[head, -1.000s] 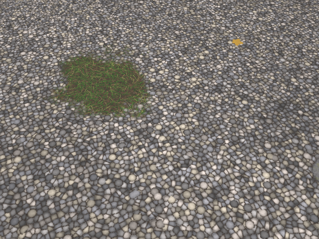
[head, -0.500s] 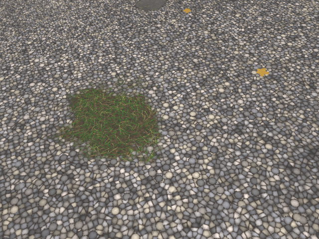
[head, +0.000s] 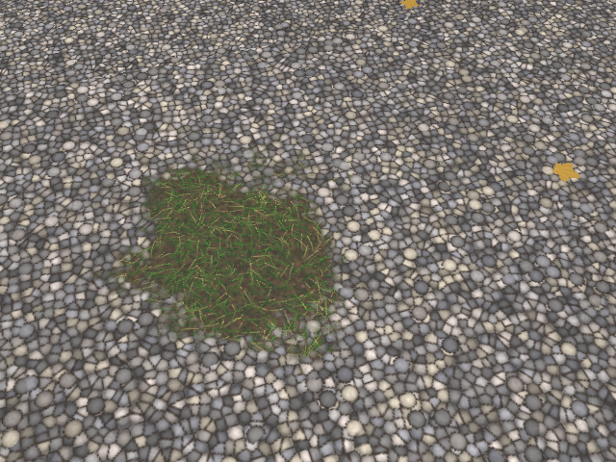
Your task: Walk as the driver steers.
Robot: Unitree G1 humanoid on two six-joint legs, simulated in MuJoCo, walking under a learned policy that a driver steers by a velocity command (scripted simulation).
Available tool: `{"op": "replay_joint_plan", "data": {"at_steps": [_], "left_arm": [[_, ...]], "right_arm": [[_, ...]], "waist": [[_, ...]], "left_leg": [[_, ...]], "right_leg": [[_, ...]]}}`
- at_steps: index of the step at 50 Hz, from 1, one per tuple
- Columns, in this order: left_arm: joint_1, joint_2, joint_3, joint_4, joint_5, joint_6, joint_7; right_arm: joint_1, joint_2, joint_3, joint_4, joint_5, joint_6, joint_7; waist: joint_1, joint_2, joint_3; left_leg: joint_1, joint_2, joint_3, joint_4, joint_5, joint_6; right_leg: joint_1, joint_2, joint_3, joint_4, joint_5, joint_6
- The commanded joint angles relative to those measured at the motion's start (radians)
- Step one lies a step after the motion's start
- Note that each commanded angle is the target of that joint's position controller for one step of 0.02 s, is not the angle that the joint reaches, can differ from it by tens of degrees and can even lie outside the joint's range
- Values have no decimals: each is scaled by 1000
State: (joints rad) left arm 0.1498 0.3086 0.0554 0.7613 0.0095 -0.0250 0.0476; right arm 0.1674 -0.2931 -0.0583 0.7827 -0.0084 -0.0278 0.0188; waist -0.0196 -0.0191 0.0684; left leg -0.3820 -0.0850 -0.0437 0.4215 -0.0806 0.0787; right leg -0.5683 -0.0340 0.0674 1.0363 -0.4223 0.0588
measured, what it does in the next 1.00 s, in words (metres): steps on the spot, turning left: right foot, then left foot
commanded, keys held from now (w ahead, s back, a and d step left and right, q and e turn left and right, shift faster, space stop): q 0.66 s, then no key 0.34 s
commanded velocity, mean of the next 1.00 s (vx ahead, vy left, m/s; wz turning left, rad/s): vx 0.03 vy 0.00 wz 0.47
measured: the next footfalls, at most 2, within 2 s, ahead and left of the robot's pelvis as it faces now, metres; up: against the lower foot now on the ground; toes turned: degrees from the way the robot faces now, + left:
right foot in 0.24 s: +0.15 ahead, -0.15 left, +0.00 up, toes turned +14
left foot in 0.66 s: +0.05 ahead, +0.11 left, +0.00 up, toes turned +25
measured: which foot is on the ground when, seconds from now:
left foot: down 0.00-0.24, up 0.26-0.64, down 0.66-1.00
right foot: up 0.00-0.22, down 0.24-0.66, up 0.68-1.00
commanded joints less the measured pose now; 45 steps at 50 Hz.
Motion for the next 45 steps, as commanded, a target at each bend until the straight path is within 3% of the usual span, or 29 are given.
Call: {"op": "replay_joint_plan", "data": {"at_steps": [1, 6, 9, 11, 12, 13, 14, 15, 16, 17, 18, 20, 24, 29, 31, 32, 33, 34, 35, 36, 37, 38, 39, 42, 45], "left_arm": [[118, 78, 26, -28, 6, 13, 13], [4, 73, 23, -65, -4, 13, 3], [-8, 84, 26, -74, -12, -9, -8], [49, 88, 33, -58, -17, -25, -17], [75, 126, 44, -52, -9, -28, -17], [64, 193, 56, -68, 9, -20, -8], [49, 219, 64, -64, 44, -7, -14], [19, 162, 52, -88, 38, -8, -15], [-14, 117, 41, -98, 25, -8, -13], [-39, 102, 36, -105, 13, -5, -11], [-50, 97, 34, -103, 2, -1, -9], [-37, 102, 35, -96, 5, 9, -3], [-2, 139, 53, -87, 6, 26, 4], [-15, 180, 71, -81, -18, 26, -16], [-35, 178, 72, -73, -38, 25, -19], [10, 147, 65, -51, -38, 22, -23], [45, 94, 51, -50, -5, 20, -29], [-11, 53, 31, -111, 31, 17, -25], [-76, 107, 46, -119, 9, 16, -17], [-76, 127, 55, -111, -14, 21, -15], [-53, 125, 59, -86, -13, 26, -9], [-42, 131, 62, -72, -6, 32, -3], [-22, 127, 62, -63, -2, 35, -4], [12, 93, 51, -51, -12, 35, -11], [-22, 63, 33, -59, -8, 36, -17]], "right_arm": [[-35, -181, -51, -84, 10, 2, -24], [-25, -180, -55, -95, 19, 35, -45], [-10, -178, -57, -102, 20, 49, -47], [-33, -166, -52, -116, 31, 59, -50], [-12, -135, -42, -120, 32, 62, -53], [47, -69, -26, -121, 18, 63, -50], [37, -113, -41, -158, 25, 51, -47], [62, -192, -65, -133, 15, 47, -45], [73, -208, -77, -114, 24, 54, -45], [88, -186, -77, -95, 26, 70, -51], [84, -167, -73, -100, 24, 82, -52], [45, -119, -59, -129, 33, 90, -44], [-33, -86, -42, -190, 32, 86, -27], [-24, -109, -51, -216, 29, 95, -3], [36, -107, -58, -200, 29, 98, 4], [77, -127, -69, -185, 26, 97, -3], [112, -220, -95, -190, 27, 93, -18], [98, -300, -100, -223, 2, 81, -23], [127, -246, -86, -217, -24, 57, -15], [82, -211, -71, -208, -22, 41, -16], [22, -181, -63, -206, -6, 35, -22], [-19, -151, -50, -207, 9, 35, -28], [-36, -139, -41, -207, 10, 37, -34], [-40, -113, -28, -197, -1, 35, -42], [-38, -117, -26, -179, -2, 36, -44]], "waist": [[48, 112, -212], [10, 148, -169], [5, 171, -167], [49, 171, -169], [48, 135, -184], [1, -79, -214], [-10, -297, -169], [-2, -194, -168], [-9, -131, -157], [-17, -98, -147], [-10, -104, -129], [7, -131, -108], [54, -166, -144], [51, -183, -145], [8, -163, -143], [-2, -109, -152], [11, 120, -165], [8, 349, -164], [-64, 239, -233], [-31, 196, -184], [-3, 154, -160], [10, 149, -146], [25, 155, -150], [36, 145, -169], [12, 155, -145]], "left_leg": [[82, 256, -261, -120, 249, 186], [60, 211, -331, -128, -113, 140], [116, 213, -400, -77, -44, 131], [122, 182, -417, -11, 29, 93], [72, 140, -387, 56, -44, 47], [-36, 33, -238, 279, -347, -15], [-222, -64, -92, 457, -563, -63], [-235, 4, -111, 633, -534, -98], [-240, 14, -101, 703, -473, -117], [-244, 27, -86, 748, -429, -141], [-262, 37, -77, 784, -386, -160], [-252, 50, -23, 734, -332, -180], [-183, 98, 25, 525, -314, -186], [-14, 97, 96, 288, -278, -132], [106, 74, 127, 93, -142, -81], [224, 62, 99, -1, -36, -46], [396, 228, -147, -53, 268, 22], [432, 471, -464, -41, 536, 230], [377, 484, -455, -70, 451, 304], [336, 421, -348, -73, 366, 249], [311, 357, -277, -71, 277, 185], [290, 329, -241, -69, 272, 152], [252, 307, -208, -70, 322, 146], [250, 282, -166, -80, 302, 148], [244, 278, -177, -86, 187, 147]], "right_leg": [[82, 6, 14, -87, 94, 16], [113, 40, 34, -277, 166, 24], [163, 63, 36, -404, 128, 15], [281, 61, 20, -614, 235, -10], [388, -23, 61, -686, 316, -41], [494, -253, 243, -701, 489, -128], [471, -374, 443, -726, 655, -284], [467, -376, 402, -711, 682, -316], [460, -315, 293, -688, 679, -278], [461, -262, 213, -675, 646, -244], [457, -249, 173, -674, 648, -240], [444, -210, 87, -693, 638, -243], [508, -241, 33, -692, 633, -267], [471, -280, -12, -666, 597, -254], [430, -267, -52, -591, 539, -202], [359, -234, -101, -506, 445, -141], [156, -141, -203, -267, 173, -42], [-106, 2, -176, -32, -266, 27], [-97, -4, -39, 123, -276, 22], [-97, -25, -20, 156, -197, 8], [-93, -37, -14, 130, -114, 2], [-81, -41, -13, 106, -55, 8], [-30, -29, -23, 118, -3, 16], [38, -20, -29, 25, 75, 28], [110, -30, -27, -178, 84, 28]]}}
Velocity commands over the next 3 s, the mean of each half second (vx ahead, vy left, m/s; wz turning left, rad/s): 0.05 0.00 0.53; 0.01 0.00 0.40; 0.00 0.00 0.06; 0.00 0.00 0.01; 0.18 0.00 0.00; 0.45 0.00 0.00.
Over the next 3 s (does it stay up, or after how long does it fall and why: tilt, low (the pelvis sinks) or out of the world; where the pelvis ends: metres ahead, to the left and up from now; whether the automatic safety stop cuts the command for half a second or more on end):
stays up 0.38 0.12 0.00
